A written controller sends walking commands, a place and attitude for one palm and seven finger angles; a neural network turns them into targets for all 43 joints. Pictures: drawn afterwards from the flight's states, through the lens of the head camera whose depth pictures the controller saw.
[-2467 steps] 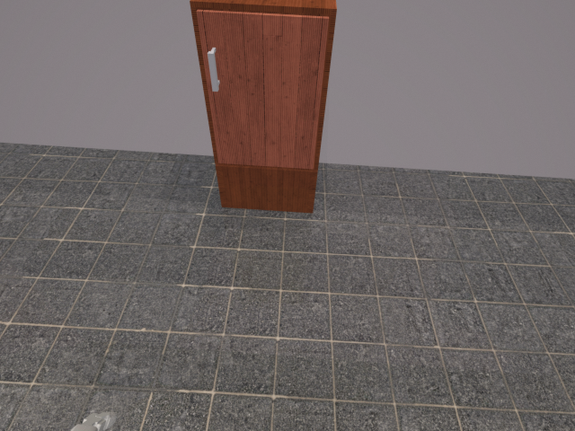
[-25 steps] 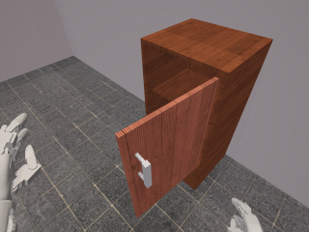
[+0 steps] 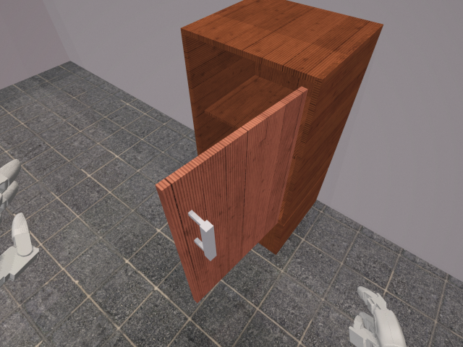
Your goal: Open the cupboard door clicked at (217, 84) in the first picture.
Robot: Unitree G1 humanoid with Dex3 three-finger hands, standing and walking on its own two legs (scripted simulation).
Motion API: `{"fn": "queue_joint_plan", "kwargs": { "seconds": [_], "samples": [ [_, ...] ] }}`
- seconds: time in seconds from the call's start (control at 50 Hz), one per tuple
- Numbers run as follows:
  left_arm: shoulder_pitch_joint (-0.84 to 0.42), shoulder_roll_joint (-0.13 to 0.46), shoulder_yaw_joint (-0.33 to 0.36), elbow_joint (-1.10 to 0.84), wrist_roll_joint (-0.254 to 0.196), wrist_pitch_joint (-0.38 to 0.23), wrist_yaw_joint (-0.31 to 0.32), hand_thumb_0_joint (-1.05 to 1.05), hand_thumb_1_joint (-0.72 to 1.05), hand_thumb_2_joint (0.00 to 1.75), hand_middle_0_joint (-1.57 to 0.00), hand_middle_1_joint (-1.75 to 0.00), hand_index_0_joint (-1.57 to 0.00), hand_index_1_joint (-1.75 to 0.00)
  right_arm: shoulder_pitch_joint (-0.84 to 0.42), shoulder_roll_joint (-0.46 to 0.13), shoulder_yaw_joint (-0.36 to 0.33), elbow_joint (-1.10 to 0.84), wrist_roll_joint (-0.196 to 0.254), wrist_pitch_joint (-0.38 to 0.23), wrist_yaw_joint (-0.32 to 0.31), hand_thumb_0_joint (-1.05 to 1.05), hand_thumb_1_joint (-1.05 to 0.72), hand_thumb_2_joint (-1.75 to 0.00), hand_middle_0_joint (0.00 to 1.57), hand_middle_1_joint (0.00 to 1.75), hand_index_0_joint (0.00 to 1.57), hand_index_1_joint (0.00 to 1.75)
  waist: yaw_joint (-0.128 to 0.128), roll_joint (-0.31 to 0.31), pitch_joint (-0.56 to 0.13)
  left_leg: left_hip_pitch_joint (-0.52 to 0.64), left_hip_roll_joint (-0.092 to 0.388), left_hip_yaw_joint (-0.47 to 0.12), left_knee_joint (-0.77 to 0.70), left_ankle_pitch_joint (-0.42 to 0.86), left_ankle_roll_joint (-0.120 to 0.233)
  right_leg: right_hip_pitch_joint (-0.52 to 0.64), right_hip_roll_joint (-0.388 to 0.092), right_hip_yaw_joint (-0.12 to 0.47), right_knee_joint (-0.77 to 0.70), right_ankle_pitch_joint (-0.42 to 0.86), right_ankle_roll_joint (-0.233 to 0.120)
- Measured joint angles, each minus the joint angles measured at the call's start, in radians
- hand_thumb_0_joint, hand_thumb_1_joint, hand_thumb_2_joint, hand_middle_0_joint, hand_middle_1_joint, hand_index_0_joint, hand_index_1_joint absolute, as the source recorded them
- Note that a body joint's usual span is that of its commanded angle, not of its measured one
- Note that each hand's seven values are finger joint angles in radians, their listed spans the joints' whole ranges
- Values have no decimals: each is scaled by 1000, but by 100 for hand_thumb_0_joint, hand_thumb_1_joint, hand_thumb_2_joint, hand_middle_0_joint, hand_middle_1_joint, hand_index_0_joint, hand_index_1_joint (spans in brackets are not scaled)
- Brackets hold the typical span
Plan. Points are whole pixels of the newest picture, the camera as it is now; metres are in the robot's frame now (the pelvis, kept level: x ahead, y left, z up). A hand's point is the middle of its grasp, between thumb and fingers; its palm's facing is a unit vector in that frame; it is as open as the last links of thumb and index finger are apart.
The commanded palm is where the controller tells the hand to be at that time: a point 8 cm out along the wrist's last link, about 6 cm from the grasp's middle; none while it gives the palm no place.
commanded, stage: step back with the hand held close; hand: left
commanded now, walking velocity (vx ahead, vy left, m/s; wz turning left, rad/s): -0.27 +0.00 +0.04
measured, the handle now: (202, 235) +0.34 +0.08 -0.05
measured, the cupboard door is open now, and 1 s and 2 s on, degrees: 84 84 84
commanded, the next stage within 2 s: stop stepping back and stand still in 0.86 s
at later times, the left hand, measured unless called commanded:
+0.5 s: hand out of the picture +0.11 +0.28 +0.16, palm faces +0.48 -0.77 -0.42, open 7.4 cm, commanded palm +0.04 +0.32 +0.18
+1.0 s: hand out of the picture +0.04 +0.21 +0.17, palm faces +0.25 -0.83 -0.50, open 7.4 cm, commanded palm -0.04 +0.28 +0.18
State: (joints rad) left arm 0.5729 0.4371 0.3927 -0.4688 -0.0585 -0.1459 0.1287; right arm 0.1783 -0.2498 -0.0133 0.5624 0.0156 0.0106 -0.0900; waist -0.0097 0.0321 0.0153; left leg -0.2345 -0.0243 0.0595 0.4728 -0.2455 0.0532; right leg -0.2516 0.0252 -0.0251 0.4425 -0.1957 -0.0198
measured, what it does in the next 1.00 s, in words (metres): walks backwards: right foot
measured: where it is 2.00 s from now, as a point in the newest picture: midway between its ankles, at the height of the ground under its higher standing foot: outside the picture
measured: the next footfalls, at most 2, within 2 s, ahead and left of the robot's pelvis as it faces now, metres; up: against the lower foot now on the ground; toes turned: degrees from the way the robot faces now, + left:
right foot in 0.94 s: -0.28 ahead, -0.08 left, +0.00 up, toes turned -2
left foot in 1.10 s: -0.04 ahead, +0.07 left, +0.00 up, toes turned -2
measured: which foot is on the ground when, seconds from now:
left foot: down 0.00-1.00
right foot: down 0.00-0.54, up 0.56-0.92, down 0.94-1.00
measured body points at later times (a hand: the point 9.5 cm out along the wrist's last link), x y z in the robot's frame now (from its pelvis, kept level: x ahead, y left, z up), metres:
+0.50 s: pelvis -0.08 +0.01 -0.02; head -0.07 +0.03 +0.43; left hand +0.08 +0.32 +0.18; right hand +0.09 -0.22 -0.10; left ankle +0.00 +0.08 -0.73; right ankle +0.02 -0.10 -0.74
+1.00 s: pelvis -0.20 -0.02 -0.02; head -0.14 +0.01 +0.43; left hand +0.02 +0.26 +0.19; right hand +0.01 -0.23 -0.09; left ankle +0.00 +0.08 -0.74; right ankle -0.34 -0.11 -0.74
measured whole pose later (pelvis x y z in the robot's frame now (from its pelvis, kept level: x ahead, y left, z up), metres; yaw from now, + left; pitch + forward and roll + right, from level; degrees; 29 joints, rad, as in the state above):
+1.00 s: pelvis -0.20 -0.02 -0.02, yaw -3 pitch +4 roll -3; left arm 0.52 0.54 0.46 -0.63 -0.09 -0.26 0.11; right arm 0.04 -0.16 0.04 0.62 -0.03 -0.10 -0.03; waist 0.00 -0.02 0.05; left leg -0.59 0.08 0.06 0.40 0.05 0.03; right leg -0.06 0.10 -0.02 0.41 -0.45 -0.04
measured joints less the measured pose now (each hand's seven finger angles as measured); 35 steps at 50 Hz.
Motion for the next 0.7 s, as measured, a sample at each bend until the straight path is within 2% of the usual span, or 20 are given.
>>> {"fn": "queue_joint_plan", "kwargs": {
  "seconds": [0.08, 0.22, 0.34, 0.46, 0.52, 0.56, 0.58, 0.62, 0.66, 0.7],
  "samples": [
    [-1, 6, 18, -9, 3, -6, 12, 2, 89, 90, -22, -30, -22, -30, 4, 7, 4, -8, 1, 1, -2, 1, -90, -90, 21, 30, 20, 29, 2, -10, -7, -22, -4, 6, 18, 9, 9, -22, -6, 4, 17, 11, 7],
    [-15, -24, 15, -4, 34, -23, 21, 2, 89, 90, -22, -30, -22, -30, 20, 13, 18, -25, -6, -27, -4, 1, -90, -89, 21, 30, 20, 29, 15, -17, -9, -70, -17, 12, 71, 19, 28, -75, -20, 8, 83, 14, 19],
    [-69, -52, 19, 8, 65, -43, 26, 2, 89, 90, -22, -30, -22, -30, 42, 21, 22, -17, -16, -52, -2, 1, -90, -89, 21, 30, 20, 30, 18, -15, 7, -132, -19, -3, 160, -20, 36, -117, -7, 19, 149, 3, 16],
    [-72, -56, 21, -46, 51, -68, 40, 2, 89, 90, -22, -30, -22, -30, 48, 21, 23, 14, -20, -65, 16, 1, -90, -89, 21, 30, 20, 30, 12, -33, 15, -198, -20, -16, 220, -121, 9, -151, -8, 8, 135, 35, 10],
    [-67, -34, 21, -79, 42, -86, 49, 2, 89, 90, -22, -30, -22, -30, 41, 18, 24, 24, -21, -66, 18, 1, -90, -89, 21, 30, 20, 30, 0, -49, 28, -218, -19, -16, 211, -69, 14, -172, -9, 5, 137, 40, 16],
    [-63, -20, 31, -87, 46, -93, 48, 2, 89, 90, -22, -30, -22, -30, 38, 15, 21, 22, -24, -71, 13, 1, -90, -89, 21, 30, 20, 30, -8, -40, 38, -226, -4, -15, 192, 15, 38, -200, 12, 15, 204, -39, 25],
    [-63, -11, 38, -86, 51, -94, 46, 2, 89, 90, -22, -30, -22, -30, 39, 16, 16, 23, -28, -77, 9, 1, -90, -89, 21, 30, 20, 30, -16, -27, 42, -228, 7, -22, 179, 68, 47, -213, 31, 25, 292, -85, 29],
    [-65, 13, 57, -84, 50, -94, 43, 2, 89, 90, -22, -30, -22, -30, 41, 34, 5, 39, -34, -91, 8, 1, -90, -89, 21, 30, 20, 30, -22, -17, 37, -232, 14, -38, 157, 97, 49, -215, 61, 52, 475, -166, 29],
    [-52, 28, 80, -85, 43, -98, 43, 2, 89, 90, -22, -30, -22, -30, 45, 53, 3, 58, -35, -101, 17, 1, -90, -89, 21, 30, 20, 30, -12, -18, 11, -235, 26, -42, 117, 109, 44, -179, 76, 64, 578, -216, 30],
    [-31, 29, 99, -91, 30, -99, 50, 2, 89, 90, -22, -30, -22, -30, 45, 71, 9, 71, -36, -115, 23, 1, -90, -89, 21, 30, 20, 30, 4, -24, -21, -241, 40, -33, 66, 137, 37, -111, 67, 60, 576, -254, 31]
  ]
}}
